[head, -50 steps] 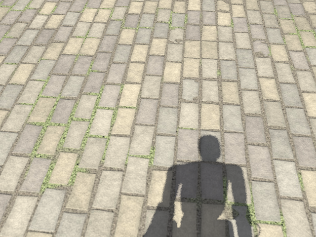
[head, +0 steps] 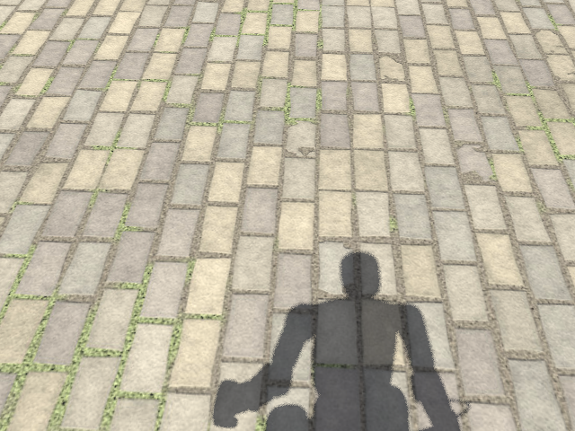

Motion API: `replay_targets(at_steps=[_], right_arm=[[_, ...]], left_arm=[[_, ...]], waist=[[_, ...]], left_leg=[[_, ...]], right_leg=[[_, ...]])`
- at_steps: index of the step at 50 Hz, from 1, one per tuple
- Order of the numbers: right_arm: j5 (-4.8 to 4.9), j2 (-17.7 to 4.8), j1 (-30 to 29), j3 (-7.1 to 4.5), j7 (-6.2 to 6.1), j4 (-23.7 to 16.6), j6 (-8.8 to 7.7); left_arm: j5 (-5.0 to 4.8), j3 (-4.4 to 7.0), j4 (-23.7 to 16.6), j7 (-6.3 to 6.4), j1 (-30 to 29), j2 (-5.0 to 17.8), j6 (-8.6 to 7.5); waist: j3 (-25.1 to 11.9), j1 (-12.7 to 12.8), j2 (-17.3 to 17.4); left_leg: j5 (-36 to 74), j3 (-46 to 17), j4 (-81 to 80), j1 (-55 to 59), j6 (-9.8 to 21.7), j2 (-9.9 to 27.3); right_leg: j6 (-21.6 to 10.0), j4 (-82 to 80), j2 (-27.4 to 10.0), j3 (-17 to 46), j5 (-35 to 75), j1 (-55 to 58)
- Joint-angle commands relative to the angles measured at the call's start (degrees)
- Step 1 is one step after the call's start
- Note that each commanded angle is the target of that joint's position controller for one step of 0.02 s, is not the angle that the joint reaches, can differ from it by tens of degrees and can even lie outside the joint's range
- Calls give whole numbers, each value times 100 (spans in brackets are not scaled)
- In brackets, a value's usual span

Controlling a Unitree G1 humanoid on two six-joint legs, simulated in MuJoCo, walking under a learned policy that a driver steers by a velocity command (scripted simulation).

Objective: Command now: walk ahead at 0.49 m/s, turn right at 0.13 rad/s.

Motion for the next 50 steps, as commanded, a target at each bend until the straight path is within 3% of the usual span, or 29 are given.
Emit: replay_targets(at_steps=[1,6,9,12,14,15,16,17,18,19,20,21,22,23,26,29,32,35,38,40,41,42,43,44,45,46,47,48,50], right_arm=[[-21,-762,-271,-127,-115,-299,-118],[33,-926,190,-146,-217,-152,-64],[60,-960,437,-162,-230,-29,8],[82,-1016,463,-195,-245,2,120],[91,-1168,242,-236,-271,-98,200],[83,-1228,113,-250,-291,-166,248],[48,-1148,71,-218,-319,-249,297],[-42,-1022,100,-136,-345,-465,253],[-140,-138,673,145,-213,-672,18],[96,-831,140,-11,-125,-711,-242],[267,-1046,-413,-74,-95,-925,-369],[198,-1009,-611,-63,-132,-976,-400],[90,-1005,-662,-114,-178,-960,-361],[59,-992,-556,-149,-184,-998,-269],[-42,-773,-575,-160,-213,-1157,-64],[-71,-647,-1321,-130,-246,-1439,-34],[-6,-547,-1916,-94,-211,-1644,-67],[57,-693,-2266,-134,-168,-1851,-107],[67,-909,-2208,-217,-106,-1914,-195],[51,-1046,-1549,-315,-126,-1760,-256],[-26,-1239,-825,-399,-158,-1644,-281],[-44,-1589,175,-476,-200,-1560,-243],[-56,-1866,451,-561,-141,-1313,-168],[61,-1210,236,-433,-121,-1454,-156],[85,-880,-4,-349,-132,-1488,-126],[32,-850,-287,-304,-112,-1518,-92],[5,-783,-430,-280,-97,-1475,-71],[-41,-735,-480,-250,-95,-1445,-78],[13,-745,-399,-258,-74,-1339,-111]], left_arm=[[40,77,-190,31,318,252,52],[-23,33,-507,-95,-686,147,5],[-54,6,-745,-209,-1149,131,11],[-55,2,-1006,-348,-1392,160,3],[-45,62,-1097,-421,-1172,298,-3],[-38,155,-1024,-433,-675,448,-1],[-59,341,-762,-415,293,745,5],[-39,564,-584,-319,1360,1387,44],[-29,620,-631,-321,1408,1872,23],[-4,490,-635,-293,1623,1282,14],[27,422,-685,-251,1284,1026,-2],[21,370,-841,-243,785,872,3],[45,315,-997,-252,370,710,22],[96,267,-1085,-250,183,598,25],[26,314,-1106,-192,263,779,4],[-19,375,-1056,-72,578,950,31],[-39,386,-1009,-32,832,968,72],[-74,395,-930,-27,1053,962,98],[-61,412,-957,37,1003,965,171],[-35,390,-1043,45,827,890,231],[3,303,-1154,16,686,671,225],[141,178,-1271,13,776,366,204],[-101,108,-1342,-15,1806,154,127],[-180,191,-1076,6,1724,739,122],[-124,249,-1135,-5,1049,968,144],[-46,239,-1215,3,681,877,149],[30,245,-1304,-11,431,790,127],[16,237,-1337,-44,452,684,127],[1,189,-1342,-73,521,474,143]], waist=[[279,282,464],[312,-112,429],[480,-291,411],[531,-291,436],[307,-67,601],[-47,230,678],[-569,674,558],[-1250,1039,-166],[-1949,473,-1530],[-2164,839,-951],[-1314,807,-736],[-953,579,2],[-653,339,306],[-564,126,240],[-307,-34,135],[-80,173,21],[-34,418,-216],[-2,536,-304],[-22,419,-396],[-287,72,-496],[-887,-279,-348],[-1757,-573,430],[-2120,-17,2607],[-1556,-180,1608],[-841,-317,896],[-443,-191,404],[-143,-91,375],[-92,57,538],[-130,142,737]], left_leg=[[534,-1027,-1174,-524,931,1646],[698,-491,-1144,275,631,1685],[702,-312,-994,993,572,1906],[1099,-171,-589,1610,444,2123],[2676,63,75,1671,297,2117],[3774,249,819,1552,191,2026],[4269,500,2071,1161,16,1756],[2734,642,4065,-371,-257,1450],[-2237,15,5943,-2922,-568,168],[-2332,-994,6493,-3608,-391,379],[-1812,-950,6408,-4020,-248,664],[-1313,-916,5977,-3735,-223,939],[-1060,-873,5479,-3293,-278,1107],[-954,-914,5213,-2882,-328,1216],[-658,-746,4419,-2653,-605,1155],[381,-649,3037,-2672,-777,948],[1280,-598,1821,-2268,-738,672],[1321,-731,1349,-2115,-666,571],[746,-865,1035,-1928,-513,559],[461,-686,739,-981,-308,476],[494,-978,849,283,-43,908],[352,-2073,954,1835,290,1910],[-843,-4841,343,3253,1235,2979],[-1927,-4880,95,2836,1061,2858],[-1735,-3853,52,2063,792,2585],[-1008,-3192,-73,1274,695,2332],[-465,-2775,-212,748,699,2119],[-128,-2407,-351,421,662,1943],[415,-1981,-545,229,757,1800]], right_leg=[[134,-656,-262,45,909,-185],[63,-2320,-11,-135,1870,-238],[-10,-2780,88,-170,1642,-509],[-186,-3013,174,-316,933,-634],[-371,-3101,445,-664,317,4],[-490,-3170,712,-899,242,812],[-664,-3411,1030,-986,459,2108],[-1106,-3537,82,579,598,4000],[-2212,-4304,-1247,3848,-199,5986],[-2108,-4848,-1246,4306,-457,6225],[-1779,-4818,-1031,3378,82,5626],[-1585,-4850,-792,2640,657,4738],[-1464,-4968,-584,2114,1286,3876],[-1424,-5126,-426,1853,1570,3369],[-1484,-5360,-198,1381,2114,2655],[-1314,-5394,74,1063,1980,2419],[-1042,-5272,245,1025,1383,2350],[-954,-5040,73,1439,1030,2678],[-879,-4563,-135,1934,990,3189],[-736,-3965,68,1993,1557,3197],[-559,-2980,380,1742,1631,2794],[-312,-1328,876,1081,254,1930],[-19,277,1398,716,-2325,-159],[20,917,950,969,-2020,-714],[42,963,779,811,-1445,-777],[62,779,582,616,-1062,-527],[58,454,446,565,-839,-423],[36,221,304,497,-719,-157],[63,-183,230,249,-643,11]])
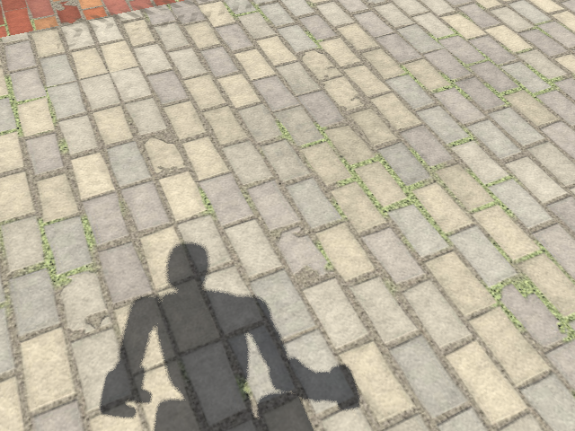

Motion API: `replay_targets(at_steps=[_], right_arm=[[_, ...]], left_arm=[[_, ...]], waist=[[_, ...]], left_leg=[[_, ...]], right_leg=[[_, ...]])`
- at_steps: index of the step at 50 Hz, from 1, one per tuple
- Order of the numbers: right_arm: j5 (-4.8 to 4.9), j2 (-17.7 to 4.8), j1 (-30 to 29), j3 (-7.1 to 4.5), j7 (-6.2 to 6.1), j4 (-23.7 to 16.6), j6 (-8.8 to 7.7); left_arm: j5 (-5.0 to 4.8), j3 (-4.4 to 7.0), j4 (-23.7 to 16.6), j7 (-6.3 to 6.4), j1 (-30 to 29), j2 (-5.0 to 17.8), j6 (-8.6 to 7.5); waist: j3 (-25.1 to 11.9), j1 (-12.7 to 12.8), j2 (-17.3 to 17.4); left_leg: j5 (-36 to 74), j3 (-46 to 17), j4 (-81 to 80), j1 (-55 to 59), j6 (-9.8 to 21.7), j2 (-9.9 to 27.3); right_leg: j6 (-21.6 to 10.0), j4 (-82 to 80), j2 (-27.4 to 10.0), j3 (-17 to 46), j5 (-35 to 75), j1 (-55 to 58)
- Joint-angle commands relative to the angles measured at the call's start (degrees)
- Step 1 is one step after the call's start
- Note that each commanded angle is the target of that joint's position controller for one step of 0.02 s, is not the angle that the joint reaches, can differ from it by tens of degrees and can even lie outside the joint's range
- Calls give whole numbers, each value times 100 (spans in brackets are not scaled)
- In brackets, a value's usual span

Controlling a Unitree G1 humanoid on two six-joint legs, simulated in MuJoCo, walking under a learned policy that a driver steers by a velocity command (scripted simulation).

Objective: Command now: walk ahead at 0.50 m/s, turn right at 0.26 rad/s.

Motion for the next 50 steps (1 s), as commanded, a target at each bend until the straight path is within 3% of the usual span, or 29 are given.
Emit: replay_targets(at_steps=[1,4,8,12,14,15,16,17,18,19,20,21,22,24,26,29,32,34,36,39,41,42,43,44,45,46,47,48,50], right_arm=[[48,-647,104,-135,14,-180,-90],[95,-876,251,-191,-24,-68,-49],[165,-991,554,-183,-40,85,52],[209,-1082,873,-181,-35,266,157],[225,-1180,827,-205,-58,311,219],[245,-1194,759,-198,-72,312,249],[227,-1077,770,-146,-81,305,258],[88,-755,669,-6,-83,112,222],[115,-114,1311,190,-69,11,105],[248,-753,1048,25,-60,115,47],[336,-976,623,-61,-55,-24,35],[292,-902,402,-63,-77,-44,68],[215,-840,310,-88,-91,-52,128],[224,-620,518,-97,-94,16,296],[225,-471,474,-99,-99,-17,396],[192,-418,116,-119,-91,-158,432],[172,-338,-339,-92,7,-297,404],[103,-241,-808,-45,83,-496,386],[69,-194,-1115,-26,166,-707,377],[78,-392,-1044,-118,264,-917,412],[83,-692,-291,-277,276,-821,422],[74,-977,410,-427,207,-652,408],[49,-1543,759,-576,49,-638,439],[-93,-1992,393,-561,-6,-879,429],[-55,-1645,536,-503,51,-1037,446],[9,-1348,168,-427,71,-1089,436],[139,-1086,-144,-365,45,-1086,463],[175,-919,-389,-308,5,-1130,507],[31,-951,-584,-314,-31,-1226,553]], left_arm=[[33,59,-469,-24,-24,223,-79],[78,-17,-659,-39,-545,117,-123],[20,-62,-814,-118,-1241,59,-181],[-43,-31,-1044,-218,-1756,176,-212],[-32,20,-1059,-249,-1623,301,-236],[5,95,-956,-234,-1223,414,-251],[48,241,-724,-184,-431,677,-252],[154,382,-563,-102,687,1147,-236],[189,451,-503,-102,938,1555,-183],[143,329,-470,-110,1034,1001,-187],[102,239,-472,-111,675,786,-209],[103,174,-488,-130,262,602,-227],[110,129,-482,-160,-50,429,-253],[155,127,-397,-183,-320,313,-352],[175,174,-265,-160,-341,386,-429],[208,227,-58,-78,-191,482,-435],[184,256,57,-13,-148,597,-395],[164,274,114,48,-140,691,-332],[115,301,199,106,-2,797,-234],[-10,362,222,172,-38,997,-81],[-89,407,152,227,-236,1109,18],[-111,372,118,227,-297,1018,37],[97,260,12,200,-15,721,-12],[325,56,-135,96,752,128,-101],[149,123,-75,14,484,646,-169],[-28,166,-237,13,-96,786,-149],[37,158,-249,89,-320,725,-96],[125,185,-224,173,-400,751,-8],[173,219,-246,210,-251,739,148]], waist=[[-83,83,739],[-36,-33,612],[92,-293,683],[240,-401,773],[188,-208,831],[-2,68,784],[-494,438,633],[-1388,895,1],[-2037,601,-1513],[-1853,822,-873],[-1078,723,-636],[-716,529,-340],[-392,362,-311],[-190,81,-392],[-40,-13,-243],[114,36,-99],[250,167,-71],[464,298,8],[457,408,-29],[183,278,-265],[-268,-144,-336],[-637,-512,-119],[-1105,-537,797],[-1921,207,1775],[-2835,-307,979],[-2058,-286,675],[-1330,-118,259],[-915,34,263],[-739,295,540]], left_leg=[[895,-1591,-1307,809,1105,1545],[1346,-1195,-1457,861,1124,1543],[1256,-676,-1413,826,898,1342],[1129,-807,-1180,1277,799,1628],[1538,-823,-875,1468,692,1739],[2237,-736,-392,1373,593,1616],[2741,-521,562,1059,448,1319],[1422,-247,2362,-120,198,956],[-2111,-178,4236,-2243,-101,110],[-2286,-866,4978,-2807,-72,316],[-1764,-835,5058,-3044,-26,539],[-1287,-723,4843,-2834,-61,768],[-965,-711,4573,-2648,-105,899],[-569,-735,4383,-2107,-168,1016],[-250,-795,4251,-2174,-229,1003],[456,-936,3653,-2585,-285,955],[1236,-712,2684,-2511,-245,908],[1488,-363,2032,-2328,-205,835],[1394,-64,1642,-2161,-159,735],[661,201,1357,-1820,42,479],[283,418,1067,-921,277,104],[942,382,466,86,467,-96],[3415,-834,576,1609,835,779],[5597,-3438,837,3259,2157,2308],[4532,-3793,325,3238,2360,2413],[3574,-3088,116,2642,2052,2109],[2769,-2577,-48,1818,1689,1766],[2336,-2304,-219,1043,1487,1547],[2171,-2081,-457,62,1369,1277]], right_leg=[[51,-482,-500,43,326,-965],[130,-1453,-601,-118,1034,-1057],[146,-2727,-420,-383,1989,-591],[10,-3328,-274,-455,1745,-451],[-154,-3621,-167,-526,1438,-68],[-259,-3889,-21,-633,1477,652],[-414,-3990,2,-615,1545,1860],[-814,-3833,-1140,580,1772,3623],[-1615,-4385,-2451,2965,967,5165],[-1540,-4708,-2360,3292,291,4848],[-1297,-4811,-2170,2406,503,4163],[-1144,-4984,-1887,1742,869,3450],[-1061,-5212,-1671,1263,1121,2879],[-976,-5611,-1466,622,1514,2185],[-990,-5796,-1454,143,2075,2004],[-951,-5867,-1446,-394,2509,2198],[-801,-5919,-1343,-922,2498,2316],[-714,-5755,-1323,-1285,3187,2294],[-650,-5417,-1373,-1485,3903,2498],[-500,-4697,-1500,-1557,4974,2986],[-321,-3527,-1414,-1602,5829,3047],[-91,-2407,-1123,-1710,5313,2733],[296,-666,-717,-1713,2711,1360],[666,1392,351,-960,-2244,-647],[574,1814,241,169,-2061,-737],[469,1621,34,138,-1479,-1093],[463,1132,-186,40,-999,-1194],[487,727,-315,26,-711,-997],[494,318,-269,-26,-396,-346]])
Over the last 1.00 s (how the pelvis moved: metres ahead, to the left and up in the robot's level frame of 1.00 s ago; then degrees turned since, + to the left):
0.56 -0.14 0.00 -29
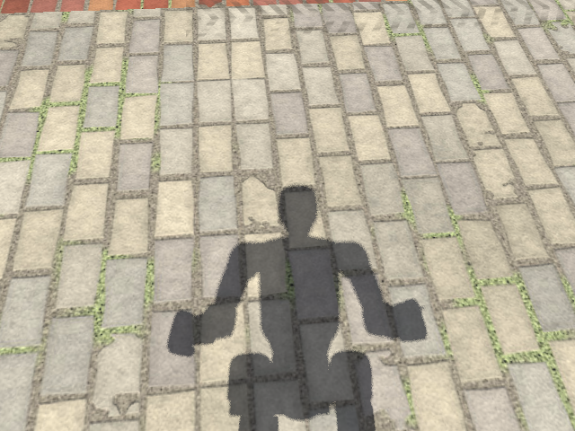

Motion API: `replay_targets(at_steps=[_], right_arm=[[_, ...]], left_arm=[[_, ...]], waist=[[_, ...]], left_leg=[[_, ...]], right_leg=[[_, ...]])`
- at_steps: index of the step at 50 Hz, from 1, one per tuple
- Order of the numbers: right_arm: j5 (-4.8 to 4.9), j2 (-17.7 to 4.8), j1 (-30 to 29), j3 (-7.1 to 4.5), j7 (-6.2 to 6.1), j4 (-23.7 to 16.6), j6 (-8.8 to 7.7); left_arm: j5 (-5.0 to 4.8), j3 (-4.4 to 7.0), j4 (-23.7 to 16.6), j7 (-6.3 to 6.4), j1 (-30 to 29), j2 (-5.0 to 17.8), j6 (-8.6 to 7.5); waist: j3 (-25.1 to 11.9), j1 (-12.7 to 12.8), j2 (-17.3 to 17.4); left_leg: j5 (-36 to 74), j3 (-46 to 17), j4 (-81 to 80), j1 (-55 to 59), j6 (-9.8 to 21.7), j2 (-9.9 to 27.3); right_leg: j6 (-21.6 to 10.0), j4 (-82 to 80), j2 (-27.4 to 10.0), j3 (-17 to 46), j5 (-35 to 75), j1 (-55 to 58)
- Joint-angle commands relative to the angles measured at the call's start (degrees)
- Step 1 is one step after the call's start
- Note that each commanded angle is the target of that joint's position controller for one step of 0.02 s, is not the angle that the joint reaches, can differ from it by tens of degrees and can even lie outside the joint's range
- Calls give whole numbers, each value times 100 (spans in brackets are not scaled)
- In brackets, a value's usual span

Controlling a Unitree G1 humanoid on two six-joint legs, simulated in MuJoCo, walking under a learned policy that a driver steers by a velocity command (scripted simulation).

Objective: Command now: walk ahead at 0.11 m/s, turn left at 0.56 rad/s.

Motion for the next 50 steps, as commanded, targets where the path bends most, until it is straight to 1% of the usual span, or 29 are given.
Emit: replay_targets(at_steps=[1,4,7,10,14,16,17,18,19,20,21,22,23,25,27,31,34,36,37,38,39,40,41,42,44,45,47,49,50], right_arm=[[-78,-798,-55,-227,-92,-481,-24],[-37,-917,66,-270,-205,-467,12],[20,-924,28,-268,-314,-532,129],[4,-928,14,-272,-356,-586,210],[5,-904,112,-276,-328,-622,278],[65,-871,16,-263,-331,-668,323],[107,-804,-7,-241,-343,-694,347],[92,-548,184,-171,-341,-721,355],[129,-468,213,-158,-317,-919,308],[6,-960,214,-291,-284,-878,217],[49,-1104,212,-357,-250,-770,215],[46,-994,283,-350,-244,-657,257],[16,-870,292,-321,-232,-636,280],[38,-549,157,-209,-155,-680,228],[58,-375,-132,-130,-122,-766,126],[21,-127,-402,2,-60,-776,-46],[33,-231,-350,-18,-32,-751,-76],[40,-276,84,-63,-30,-588,-65],[24,-370,295,-104,-69,-523,-41],[-34,-631,579,-159,-143,-548,-20],[-165,-1086,751,-203,-224,-607,53],[-160,-780,934,-126,-196,-429,58],[-102,-637,822,-83,-151,-413,17],[-82,-535,590,-37,-136,-373,-16],[-70,-420,39,26,-129,-390,-52],[-112,-365,-130,45,-142,-367,-57],[-66,-560,52,-51,-172,-234,-38],[15,-708,305,-113,-193,-108,-28],[26,-699,349,-114,-201,-53,-57]], left_arm=[[68,176,-273,90,582,546,104],[86,135,-305,150,439,436,141],[46,128,-395,153,122,430,188],[15,122,-483,109,-136,417,152],[-38,145,-524,17,-170,461,15],[-63,179,-460,-44,87,466,-40],[-47,226,-392,-65,293,547,-57],[50,317,-409,-48,414,904,-37],[221,417,-373,-33,363,1357,50],[261,381,-496,-35,296,1072,29],[187,300,-590,4,112,785,27],[72,267,-608,40,-13,652,37],[-26,244,-591,77,34,614,31],[-9,214,-514,92,384,620,9],[20,229,-421,48,684,664,-38],[-20,256,-325,-55,612,789,-86],[-93,305,-169,-143,779,983,-53],[-190,262,-137,-162,639,914,-15],[-162,181,-85,-170,706,710,-28],[-18,65,-106,-189,748,401,-74],[232,-94,-248,-215,951,-4,-138],[77,-61,-241,-168,922,200,-99],[-25,53,-229,-135,727,625,-31],[-45,92,-178,-112,621,680,37],[13,93,-69,-37,687,563,171],[14,66,-10,-19,762,439,198],[-20,45,60,-24,842,365,178],[-77,45,-64,-48,423,402,127],[-110,38,-128,-68,237,398,97]], waist=[[-1191,255,459],[-1366,188,521],[-1327,82,664],[-1132,-34,870],[-1136,-127,1035],[-1126,58,1045],[-1112,184,960],[-1249,91,256],[-981,-142,-1586],[-959,13,-1443],[-856,-1,-973],[-705,-38,-794],[-602,35,-826],[-472,218,-715],[-393,400,-758],[-238,420,-866],[-353,398,-986],[-541,83,-899],[-701,-30,-742],[-1142,-120,-239],[-1559,43,1310],[-1723,-155,1634],[-1328,-213,1208],[-1135,-146,1005],[-888,106,760],[-877,221,771],[-948,131,901],[-632,-104,954],[-442,-154,985]], left_leg=[[1980,-1755,-1070,954,1089,1419],[1826,-1775,-988,1015,1017,1331],[234,-2036,-1049,1009,814,1191],[-745,-2334,-1092,930,711,1105],[-213,-2777,-814,1218,685,1150],[169,-2902,-562,1248,550,1024],[51,-2800,-345,1030,367,823],[-1143,-2325,449,419,59,434],[-2786,-958,1508,-938,-282,-537],[-2790,-865,2830,-1315,-508,-116],[-2234,-835,3235,-1408,-562,119],[-1829,-691,3387,-1515,-645,210],[-1533,-598,3662,-1782,-729,270],[-1271,-371,3704,-1793,-787,341],[-1094,-247,3141,-1764,-801,393],[-1027,118,1490,-652,-715,529],[-1067,303,664,202,-639,410],[-204,339,-389,1166,-451,292],[105,180,-776,1829,-339,349],[1348,-549,-718,2771,-190,1024],[3491,-1823,-357,3703,414,2241],[2822,-2389,-695,3326,1166,2657],[2313,-2223,-844,3038,1172,2402],[2088,-1909,-893,2811,1002,2176],[2224,-1400,-1032,2129,782,1886],[2455,-1132,-1054,1796,731,1731],[1109,-1010,-1324,1670,794,1579],[-1047,-1386,-1762,1646,888,1681],[-1598,-1537,-1923,1719,893,1793]], right_leg=[[44,-373,-94,169,457,-209],[167,-1027,17,236,731,-292],[218,-1619,75,360,1093,-351],[200,-2266,170,410,1169,-197],[74,-3152,330,397,877,282],[-68,-4158,381,295,1223,857],[-169,-4853,217,285,1788,1419],[-525,-5099,-781,1007,2113,2148],[-1417,-5434,-1819,2403,2651,2391],[-1845,-5583,-2280,2909,2110,2231],[-1635,-5590,-1976,2403,1202,2156],[-1312,-5621,-1556,1930,554,2175],[-1180,-5662,-1412,1715,373,2351],[-1183,-5855,-1237,1341,335,2308],[-1255,-6003,-1192,1158,297,2438],[-1286,-5984,-1090,552,1441,2045],[-1350,-5601,-1198,451,2557,1953],[-1159,-5186,-1165,416,2809,1789],[-913,-4879,-1007,290,2834,1607],[-500,-4118,-649,-83,2306,1227],[-27,-2739,-140,-526,14,132],[147,-2083,-143,-155,-947,-206],[206,-1465,-237,-66,-980,-382],[196,-1272,-287,-35,-769,-498],[237,-1584,-416,81,-165,-75],[263,-1828,-376,34,134,336],[216,-2121,-196,-251,465,578],[28,-2364,-179,-275,611,247],[-83,-2549,-224,-229,679,14]])
Over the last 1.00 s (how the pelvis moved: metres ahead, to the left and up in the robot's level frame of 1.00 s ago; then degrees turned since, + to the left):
0.45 0.00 -0.01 18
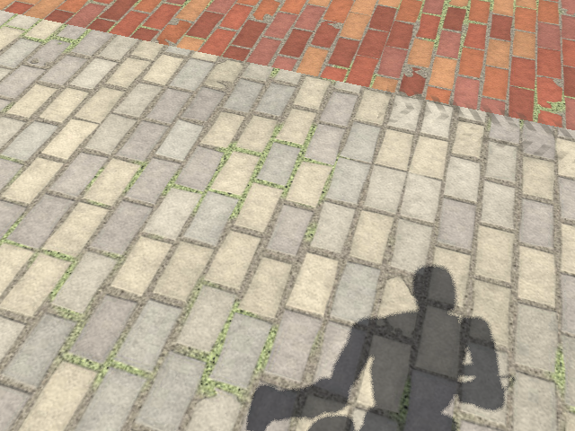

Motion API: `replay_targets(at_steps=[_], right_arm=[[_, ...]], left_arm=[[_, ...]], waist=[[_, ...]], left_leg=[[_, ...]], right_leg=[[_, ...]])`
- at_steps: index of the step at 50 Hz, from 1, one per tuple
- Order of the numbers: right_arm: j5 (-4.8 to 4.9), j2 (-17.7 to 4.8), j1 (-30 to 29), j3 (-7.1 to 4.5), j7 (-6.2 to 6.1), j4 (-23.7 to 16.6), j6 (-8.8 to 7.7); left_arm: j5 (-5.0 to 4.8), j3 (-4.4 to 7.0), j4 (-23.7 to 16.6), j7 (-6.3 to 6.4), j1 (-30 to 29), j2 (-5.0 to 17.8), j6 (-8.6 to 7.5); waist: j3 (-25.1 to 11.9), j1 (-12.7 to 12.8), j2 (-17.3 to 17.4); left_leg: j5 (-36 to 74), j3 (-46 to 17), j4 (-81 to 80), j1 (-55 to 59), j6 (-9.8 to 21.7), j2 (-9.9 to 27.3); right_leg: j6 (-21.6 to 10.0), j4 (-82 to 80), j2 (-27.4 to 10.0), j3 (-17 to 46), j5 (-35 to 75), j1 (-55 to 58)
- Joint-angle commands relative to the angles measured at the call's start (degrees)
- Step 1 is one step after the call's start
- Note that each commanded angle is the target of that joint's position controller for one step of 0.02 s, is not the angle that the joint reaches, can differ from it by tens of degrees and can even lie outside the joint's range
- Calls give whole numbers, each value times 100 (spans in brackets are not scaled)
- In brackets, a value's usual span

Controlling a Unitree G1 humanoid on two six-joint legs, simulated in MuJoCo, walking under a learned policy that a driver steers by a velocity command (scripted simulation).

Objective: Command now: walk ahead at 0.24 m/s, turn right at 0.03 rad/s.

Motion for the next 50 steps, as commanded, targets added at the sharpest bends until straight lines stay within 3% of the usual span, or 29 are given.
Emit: replay_targets(at_steps=[1,6,8,10,11,12,13,14,15,16,17,20,23,26,29,32,33,34,35,36,37,38,39,40,41,43,45,50], right_arm=[[48,-1117,158,-361,-54,-172,-134],[87,-1251,147,-439,3,-7,-279],[143,-1272,-4,-453,29,17,-269],[124,-1134,-48,-414,43,43,-262],[55,-896,-146,-330,42,-1,-282],[-58,-528,-285,-213,63,-338,-386],[3,-811,-619,-255,61,-459,-513],[163,-1076,-520,-322,113,-425,-616],[175,-1113,-456,-322,144,-341,-660],[62,-1103,-474,-325,144,-306,-684],[-35,-1105,-520,-349,133,-296,-682],[-55,-902,-672,-316,137,-322,-622],[-20,-674,-1167,-225,133,-434,-588],[42,-629,-1688,-186,193,-580,-605],[71,-760,-1893,-219,237,-673,-656],[82,-986,-1530,-317,221,-604,-715],[68,-1131,-1007,-406,182,-470,-735],[27,-1334,-200,-507,133,-314,-746],[-46,-1707,863,-581,61,-229,-704],[-80,-1857,964,-589,133,-54,-640],[4,-1202,706,-444,130,-174,-611],[38,-942,414,-376,89,-185,-571],[-1,-912,182,-348,86,-150,-547],[-40,-820,62,-328,85,-80,-536],[-94,-801,-4,-315,71,-29,-559],[-38,-788,9,-328,75,108,-629],[-1,-939,95,-368,90,269,-676],[82,-1212,202,-400,91,463,-603]], left_arm=[[-80,96,-451,-30,-345,455,-141],[-110,75,-476,-195,-470,436,-282],[-98,81,-409,-236,-276,424,-285],[-101,141,-211,-227,277,497,-254],[-137,240,-94,-186,804,745,-245],[-141,437,-80,-138,1284,1484,-250],[-79,407,-145,-203,1554,1446,-322],[-9,321,-276,-214,1253,1170,-402],[8,274,-397,-220,1001,966,-439],[-25,244,-462,-216,846,872,-431],[-36,208,-507,-194,746,803,-416],[-42,226,-561,-93,783,878,-366],[-63,268,-516,15,921,951,-330],[-97,300,-422,50,1184,972,-297],[-155,328,-359,75,1294,967,-250],[-136,380,-378,101,1156,1009,-179],[-120,364,-433,90,1046,952,-162],[-71,303,-545,58,897,798,-156],[81,167,-721,45,925,436,-170],[-160,53,-828,20,1894,36,-227],[-268,174,-633,33,1650,708,-225],[-241,256,-737,20,979,983,-211],[-168,252,-786,29,684,905,-204],[-97,265,-853,5,498,825,-209],[-129,263,-879,-36,560,716,-181],[-159,206,-939,-65,523,457,-118],[-103,142,-1067,-67,260,304,-106],[-51,5,-1229,-226,-540,186,-276]], waist=[[100,-252,1082],[101,-220,784],[92,-25,657],[-2,235,501],[-105,444,115],[-232,444,-1398],[-188,733,-1441],[16,545,-958],[105,407,-622],[173,324,-272],[174,233,-182],[120,155,-240],[245,264,-297],[350,445,-405],[393,452,-396],[271,204,-591],[-37,-72,-618],[-693,-485,-529],[-1769,-825,234],[-2401,-220,2390],[-1671,-381,1554],[-856,-469,986],[-426,-342,517],[-157,-242,492],[-94,-100,680],[21,-41,746],[199,-30,596],[349,-228,443]], left_leg=[[-1180,-1663,-1377,499,1125,1646],[-1047,-1252,-1406,583,967,1763],[-1101,-885,-1176,280,819,1648],[-1149,-471,-524,-235,592,1392],[-868,-47,431,-720,339,1078],[-1030,852,2588,-2180,-247,150],[-2114,22,3777,-3478,-286,-118],[-1771,-372,4249,-3859,-156,269],[-1258,-390,4205,-3787,-84,453],[-861,-356,3907,-3687,-97,561],[-535,-367,3549,-3424,-142,650],[187,-178,2756,-2904,-412,473],[1040,-123,1635,-2409,-563,267],[1527,-136,937,-1997,-574,132],[1549,-308,557,-1827,-470,124],[976,-278,400,-1248,-263,104],[944,-139,227,-478,-114,23],[999,-321,279,837,134,330],[461,-1518,500,2618,491,1457],[-888,-4343,-253,4015,1304,2650],[-1791,-4238,-589,3426,1094,2488],[-1454,-3178,-656,2586,873,2271],[-583,-2498,-758,1812,794,2046],[-42,-2029,-891,1290,778,1848],[226,-1654,-1038,938,755,1730],[507,-1209,-1310,623,871,1665],[840,-936,-1517,493,1004,1723],[1478,-14,-1585,564,885,1442]], right_leg=[[-277,-385,-78,32,293,-648],[-670,-1023,-69,-82,575,-247],[-797,-1456,53,-287,925,375],[-926,-1672,265,-413,859,1287],[-1124,-1937,33,93,644,1957],[-1876,-2848,-1106,2392,-263,2861],[-2480,-3662,-1682,4204,-907,3324],[-2360,-3636,-1680,3943,-850,3299],[-2170,-3541,-1436,3399,-407,3105],[-2023,-3537,-1254,2965,173,2905],[-1898,-3554,-1102,2618,803,2695],[-1791,-3647,-729,1897,2117,2315],[-1605,-3607,-429,1442,2468,1822],[-1516,-3528,-412,1504,2235,1574],[-1456,-3289,-589,1864,2121,1812],[-1319,-2817,-702,2099,2838,2052],[-1208,-2304,-511,2001,3599,1995],[-1016,-1245,-169,1792,3777,1591],[-809,514,287,1387,2224,606],[-532,2207,898,1082,-1200,-1339],[-491,2785,420,1208,-856,-1876],[-470,2758,218,960,-299,-1978],[-440,2613,-8,805,103,-1749],[-436,2377,-159,787,325,-1610],[-445,2265,-299,783,458,-1351],[-429,2023,-373,667,479,-1292],[-381,1523,-382,669,645,-1479],[-410,-351,-269,282,2074,-1210]])
Over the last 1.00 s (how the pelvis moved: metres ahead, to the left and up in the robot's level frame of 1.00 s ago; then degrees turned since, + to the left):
0.14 0.03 0.02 23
